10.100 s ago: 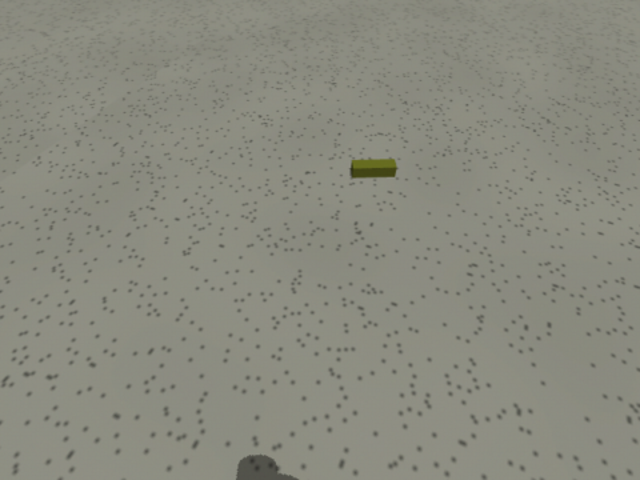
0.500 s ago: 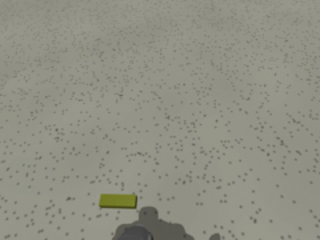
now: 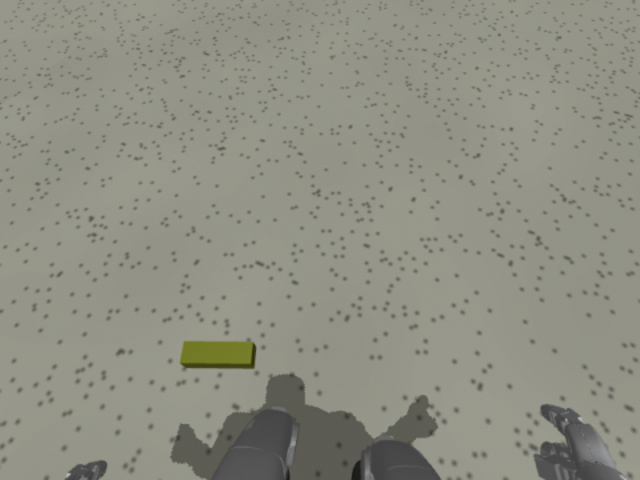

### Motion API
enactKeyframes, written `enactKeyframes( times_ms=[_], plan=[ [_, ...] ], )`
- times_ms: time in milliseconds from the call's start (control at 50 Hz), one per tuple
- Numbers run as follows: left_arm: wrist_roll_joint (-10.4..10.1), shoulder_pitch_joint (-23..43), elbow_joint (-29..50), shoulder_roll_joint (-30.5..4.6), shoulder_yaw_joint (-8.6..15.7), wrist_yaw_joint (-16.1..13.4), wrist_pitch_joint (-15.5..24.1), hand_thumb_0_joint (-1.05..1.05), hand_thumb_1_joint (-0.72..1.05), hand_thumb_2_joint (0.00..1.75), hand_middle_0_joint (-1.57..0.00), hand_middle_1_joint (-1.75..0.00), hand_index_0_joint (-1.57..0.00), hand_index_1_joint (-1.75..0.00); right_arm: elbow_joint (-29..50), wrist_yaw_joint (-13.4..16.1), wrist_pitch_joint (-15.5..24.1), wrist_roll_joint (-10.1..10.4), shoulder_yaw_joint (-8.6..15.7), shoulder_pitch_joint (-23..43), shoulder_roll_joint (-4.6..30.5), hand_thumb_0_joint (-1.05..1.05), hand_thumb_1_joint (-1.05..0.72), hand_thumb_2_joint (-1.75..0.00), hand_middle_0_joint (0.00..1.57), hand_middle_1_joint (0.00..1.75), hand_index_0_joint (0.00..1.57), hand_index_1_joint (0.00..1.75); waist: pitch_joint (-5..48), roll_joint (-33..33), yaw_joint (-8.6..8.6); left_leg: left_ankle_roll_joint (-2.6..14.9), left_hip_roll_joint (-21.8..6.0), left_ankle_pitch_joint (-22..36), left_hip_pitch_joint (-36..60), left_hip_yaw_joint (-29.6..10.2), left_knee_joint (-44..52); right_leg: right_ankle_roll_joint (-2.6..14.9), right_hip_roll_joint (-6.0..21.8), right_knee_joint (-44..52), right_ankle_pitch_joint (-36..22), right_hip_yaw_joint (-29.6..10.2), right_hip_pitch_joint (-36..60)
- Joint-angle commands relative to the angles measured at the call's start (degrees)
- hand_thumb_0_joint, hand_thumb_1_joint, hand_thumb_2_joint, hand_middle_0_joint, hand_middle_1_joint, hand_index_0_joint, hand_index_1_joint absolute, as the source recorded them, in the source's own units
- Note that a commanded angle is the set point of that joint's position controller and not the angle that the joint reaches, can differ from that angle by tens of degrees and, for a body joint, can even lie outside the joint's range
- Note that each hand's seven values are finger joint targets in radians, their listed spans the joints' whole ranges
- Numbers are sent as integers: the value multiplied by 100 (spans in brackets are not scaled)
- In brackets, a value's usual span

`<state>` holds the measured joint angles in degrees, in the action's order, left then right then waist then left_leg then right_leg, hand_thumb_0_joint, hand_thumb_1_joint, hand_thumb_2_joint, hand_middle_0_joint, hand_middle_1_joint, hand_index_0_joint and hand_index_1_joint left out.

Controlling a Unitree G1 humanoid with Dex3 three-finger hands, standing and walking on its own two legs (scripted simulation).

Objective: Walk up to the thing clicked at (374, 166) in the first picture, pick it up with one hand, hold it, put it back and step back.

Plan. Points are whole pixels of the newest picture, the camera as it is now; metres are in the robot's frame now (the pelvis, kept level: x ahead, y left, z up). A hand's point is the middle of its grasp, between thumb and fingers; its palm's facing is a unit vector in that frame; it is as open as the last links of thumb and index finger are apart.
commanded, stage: walk up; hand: left
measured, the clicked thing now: (219, 355) +0.43 +0.35 -0.72
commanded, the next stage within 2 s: none
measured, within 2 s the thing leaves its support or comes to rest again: neither
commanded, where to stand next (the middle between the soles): +0.08 +0.06 m, yaw -1 degrees
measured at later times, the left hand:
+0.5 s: hand out of the picture +0.02 +0.30 -0.11, palm faces +0.05 -0.92 -0.38, open 7.4 cm
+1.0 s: hand out of the picture +0.03 +0.34 -0.14, palm faces +0.02 -0.84 -0.54, open 7.4 cm
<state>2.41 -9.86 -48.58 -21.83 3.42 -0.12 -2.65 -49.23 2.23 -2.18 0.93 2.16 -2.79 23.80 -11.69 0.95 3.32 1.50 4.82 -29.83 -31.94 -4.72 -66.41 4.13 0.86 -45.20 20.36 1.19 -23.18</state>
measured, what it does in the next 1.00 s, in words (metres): steps on the spot: left foot, then right foot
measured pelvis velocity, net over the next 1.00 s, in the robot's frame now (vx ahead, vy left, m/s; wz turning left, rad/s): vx -0.02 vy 0.03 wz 0.08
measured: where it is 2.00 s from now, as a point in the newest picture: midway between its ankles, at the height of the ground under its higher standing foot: outside the picture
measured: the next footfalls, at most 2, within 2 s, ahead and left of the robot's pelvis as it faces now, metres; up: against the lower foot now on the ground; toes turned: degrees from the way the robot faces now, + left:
left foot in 0.28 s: +0.03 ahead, +0.16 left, +0.00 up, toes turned +6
right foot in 0.62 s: +0.14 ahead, -0.13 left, +0.00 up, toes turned +1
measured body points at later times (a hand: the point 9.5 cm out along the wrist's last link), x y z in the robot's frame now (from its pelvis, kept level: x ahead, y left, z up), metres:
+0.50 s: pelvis +0.00 +0.01 +0.03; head -0.02 +0.01 +0.48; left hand +0.01 +0.35 -0.08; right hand +0.04 -0.31 -0.09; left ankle -0.01 +0.15 -0.71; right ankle +0.10 -0.12 -0.66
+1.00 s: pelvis -0.02 +0.03 -0.02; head +0.06 +0.01 +0.42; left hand +0.03 +0.38 -0.10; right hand +0.11 -0.28 -0.16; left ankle -0.05 +0.20 -0.71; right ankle +0.10 -0.13 -0.71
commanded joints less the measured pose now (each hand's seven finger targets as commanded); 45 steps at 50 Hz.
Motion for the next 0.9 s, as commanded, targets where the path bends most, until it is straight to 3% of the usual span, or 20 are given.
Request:
enactKeyframes(
  times_ms=[0,40,80,120,180,240,260,280,300,380,500,560,580,600,620,640,660,720,820,880],
  plan=[
    [142,-671,400,-1465,498,2,394,0,90,90,-20,-30,-20,-30,179,-160,331,-110,347,-743,1176,0,-90,-90,20,30,20,30,2108,671,164,-96,-120,283,-367,353,428,762,1097,2365,2181,-2122,2400],
    [74,-987,430,-1740,591,50,445,0,90,90,-20,-30,-20,-30,318,-275,366,-166,384,-473,1340,0,-90,-90,20,30,20,30,1901,734,343,-167,-263,-111,-907,217,1186,913,1631,2688,3200,-2945,3165],
    [10,-1321,327,-1745,633,54,441,0,90,90,-20,-30,-20,-30,413,-295,418,-231,320,-295,1211,0,-90,-90,20,30,20,30,1383,685,433,-107,-479,-483,-849,139,2056,1041,1854,2702,2409,-3045,3113],
    [-38,-1534,222,-1788,597,74,471,0,90,90,-20,-30,-20,-30,405,-337,457,-269,315,-198,1098,0,-90,-90,20,30,20,30,885,609,433,4,-506,-377,-393,218,2570,831,1714,2870,1351,-2533,2706],
    [-48,-1062,379,-1797,527,161,467,0,90,90,-20,-30,-20,-30,159,-432,488,-222,370,-1010,1000,0,-90,-90,20,30,20,30,921,768,-60,203,-333,141,1184,575,3244,532,1312,3194,1581,-1780,1498],
    [-11,158,740,-1512,355,236,385,0,90,90,-20,-30,-20,-30,-450,-411,514,-198,618,-2773,1149,0,-90,-90,20,30,20,30,749,201,-1281,364,-254,1112,4388,789,4014,42,555,2069,2406,-483,-1832],
    [-65,224,899,-1083,267,232,368,0,90,90,-20,-30,-20,-30,-462,-330,533,-269,699,-3150,1437,0,-90,-90,20,30,20,30,702,-1152,-1420,560,-1139,-396,4531,-882,4851,-114,-24,335,2117,144,-2749],
    [-129,195,988,-960,250,229,355,0,90,90,-20,-30,-20,-30,-164,-253,556,-360,722,-2716,1812,0,-90,-90,20,30,20,30,356,-1484,-1141,1028,-2681,-2471,3596,-3328,5835,-304,-352,-1114,1126,-76,-3258],
    [-77,124,838,-1453,348,211,379,0,90,90,-20,-30,-20,-30,60,-228,596,-285,723,-2020,2033,0,-90,-90,20,30,20,30,-231,-719,-924,1332,-3026,-2760,2353,-3553,6137,-269,134,-1413,662,-942,-2794],
    [-141,-1362,77,-1617,451,375,368,0,90,90,-20,-30,-20,-30,332,-237,751,-217,538,-1134,1612,0,-90,-90,20,30,20,30,462,-718,-162,989,-2004,-1185,2062,-1285,5682,-366,165,-1257,-87,-669,-1142],
    [-272,-1506,-6,-1475,403,290,529,0,90,90,-20,-30,-20,-30,557,-445,511,-433,530,-762,1539,0,-90,-90,20,30,20,30,121,-1818,-161,863,-1486,-1059,554,-63,5426,-461,270,312,-283,36,627],
    [-252,-2572,-508,-1682,520,-113,672,0,90,90,-20,-30,-20,-30,764,-560,105,-574,481,-868,1146,0,-90,-90,20,30,20,30,517,-533,143,719,-1032,-717,8,556,3173,-558,137,1398,-828,102,2067],
    [-184,-2784,-546,-1939,605,-237,729,0,90,90,-20,-30,-20,-30,766,-595,9,-561,412,-1251,845,0,-90,-90,20,30,20,30,734,432,224,545,-791,-601,-299,771,1923,-593,257,1685,-505,-279,2429],
    [-81,-2824,-403,-2253,650,-333,789,0,90,90,-20,-30,-20,-30,865,-610,-54,-527,357,-1422,662,0,-90,-90,20,30,20,30,707,1173,207,330,-565,-566,-766,674,686,-323,1107,2473,922,-1878,2109],
    [-17,-2272,-44,-2340,575,-373,872,0,90,90,-20,-30,-20,-30,854,-636,-123,-461,389,-1772,711,0,-90,-90,20,30,20,30,596,897,-188,97,-570,30,-755,-76,-203,9,2097,3268,2091,-3741,1269],
    [-56,-1854,89,-2526,569,-429,870,0,90,90,-20,-30,-20,-30,925,-620,-149,-456,557,-1492,1248,0,-90,-90,20,30,20,30,431,594,-195,95,-808,74,-704,-209,-308,612,2515,3667,2950,-4458,662],
    [-83,-700,438,-2475,543,-445,787,0,90,90,-20,-30,-20,-30,706,-382,-206,-231,556,-1176,1217,0,-90,-90,20,30,20,30,-276,769,-312,15,-747,-382,-183,-583,-373,818,2490,3042,-468,-3819,-822],
    [-263,-817,420,-1922,429,-485,729,0,90,90,-20,-30,-20,-30,501,-307,-293,-143,623,-1878,1153,0,-90,-90,20,30,20,30,692,776,-520,-100,-525,30,396,-570,-887,661,1643,1789,-3818,-1688,-172],
    [-159,-1022,571,-1813,436,-530,608,0,90,90,-20,-30,-20,-30,857,-221,-350,-189,725,-1387,1159,0,-90,-90,20,30,20,30,1611,705,-177,-237,-306,252,220,-467,-1221,888,1568,1200,-3515,-1333,498],
    [-62,-976,652,-1687,382,-543,533,0,90,90,-20,-30,-20,-30,902,-190,-258,-91,652,-1211,1043,0,-90,-90,20,30,20,30,1894,1060,-49,-306,-410,103,133,-106,129,874,1421,879,-3504,-1187,1188]
  ],
)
